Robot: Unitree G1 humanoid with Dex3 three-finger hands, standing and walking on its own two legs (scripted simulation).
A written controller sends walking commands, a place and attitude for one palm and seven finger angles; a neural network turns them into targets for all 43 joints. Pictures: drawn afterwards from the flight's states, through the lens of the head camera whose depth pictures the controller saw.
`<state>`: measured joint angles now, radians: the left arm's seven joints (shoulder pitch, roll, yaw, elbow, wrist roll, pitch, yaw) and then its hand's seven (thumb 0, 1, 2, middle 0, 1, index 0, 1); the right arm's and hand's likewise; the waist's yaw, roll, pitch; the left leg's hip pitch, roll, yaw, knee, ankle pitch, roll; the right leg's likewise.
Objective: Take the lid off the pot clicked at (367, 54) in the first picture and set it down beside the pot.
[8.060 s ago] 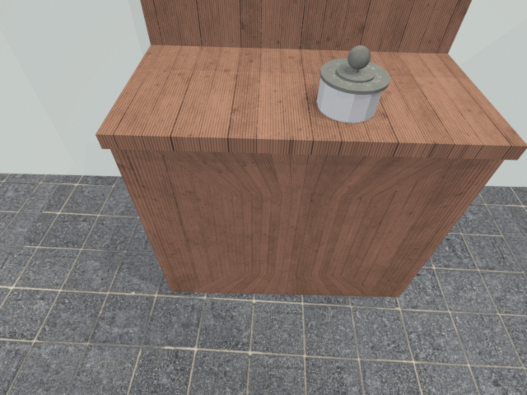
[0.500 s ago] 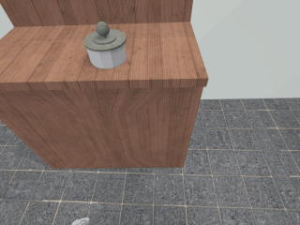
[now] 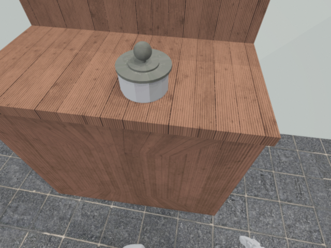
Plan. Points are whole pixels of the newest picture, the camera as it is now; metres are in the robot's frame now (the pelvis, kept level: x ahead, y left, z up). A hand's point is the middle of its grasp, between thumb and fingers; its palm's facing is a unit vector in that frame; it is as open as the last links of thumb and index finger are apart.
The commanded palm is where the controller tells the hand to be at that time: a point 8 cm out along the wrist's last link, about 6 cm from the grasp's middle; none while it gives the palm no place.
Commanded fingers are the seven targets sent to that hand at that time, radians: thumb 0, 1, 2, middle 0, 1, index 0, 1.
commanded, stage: come to a stop and stand still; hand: left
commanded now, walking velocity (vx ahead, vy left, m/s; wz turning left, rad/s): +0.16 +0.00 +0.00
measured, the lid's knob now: (142, 51) +0.55 +0.13 +0.19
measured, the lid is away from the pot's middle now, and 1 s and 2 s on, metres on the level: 0.00 0.00 0.00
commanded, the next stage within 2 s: look again from close up in 1.28 s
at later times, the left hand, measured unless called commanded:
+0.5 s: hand (111, 245) +0.14 +0.16 -0.14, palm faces +0.01 -0.95 -0.30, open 7.4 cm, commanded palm none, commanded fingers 0.00 0.90 0.90 -0.20 -0.30 -0.20 -0.30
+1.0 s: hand out of the picture +0.04 +0.21 -0.16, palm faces +0.06 -0.97 -0.22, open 7.4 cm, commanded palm none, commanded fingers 0.00 0.90 0.90 -0.20 -0.30 -0.20 -0.30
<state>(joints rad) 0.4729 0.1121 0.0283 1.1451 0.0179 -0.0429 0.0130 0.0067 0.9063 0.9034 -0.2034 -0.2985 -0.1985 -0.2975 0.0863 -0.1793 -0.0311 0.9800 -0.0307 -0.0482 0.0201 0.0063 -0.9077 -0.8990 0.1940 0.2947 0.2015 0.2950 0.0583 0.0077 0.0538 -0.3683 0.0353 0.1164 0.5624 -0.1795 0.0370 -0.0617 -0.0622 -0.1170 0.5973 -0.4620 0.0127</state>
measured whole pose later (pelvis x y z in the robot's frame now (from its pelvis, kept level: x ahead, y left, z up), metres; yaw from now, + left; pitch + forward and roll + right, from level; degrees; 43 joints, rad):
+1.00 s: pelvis +0.02 +0.01 +0.02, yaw +0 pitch +0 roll +0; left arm 0.25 0.23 0.05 1.04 0.02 0.06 0.02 0.01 0.90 0.90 -0.20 -0.30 -0.20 -0.30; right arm 0.23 -0.18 -0.01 1.02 -0.02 0.02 -0.01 0.01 -0.91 -0.90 0.19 0.29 0.20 0.30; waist 0.02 -0.04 0.01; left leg -0.16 0.00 0.00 0.45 -0.30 0.00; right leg -0.34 -0.04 -0.02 0.60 -0.32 0.03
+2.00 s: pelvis +0.01 +0.01 +0.01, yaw -1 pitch -1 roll +1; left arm 0.25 0.16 0.00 1.07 0.01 0.00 0.03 0.01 0.91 0.90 -0.20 -0.30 -0.20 -0.30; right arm 0.27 -0.16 0.00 1.07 -0.01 -0.02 -0.03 0.01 -0.91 -0.90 0.20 0.29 0.20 0.30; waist -0.01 0.01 0.04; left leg -0.17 -0.01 0.03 0.48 -0.31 0.01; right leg -0.25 -0.02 0.00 0.53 -0.27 0.01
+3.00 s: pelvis +0.01 +0.01 +0.01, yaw +1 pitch -4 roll -1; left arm 0.65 0.24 0.13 -0.26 -0.01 -0.05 0.07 0.02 0.90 0.90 -1.12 -1.30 -1.12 -1.30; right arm 0.18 -0.20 0.02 0.57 -0.01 -0.21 -0.05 0.01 -0.90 -0.90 0.20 0.30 0.21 0.30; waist 0.09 0.04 0.00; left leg -0.13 0.01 -0.02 0.49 -0.30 0.00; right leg -0.16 -0.01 -0.06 0.47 -0.25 0.00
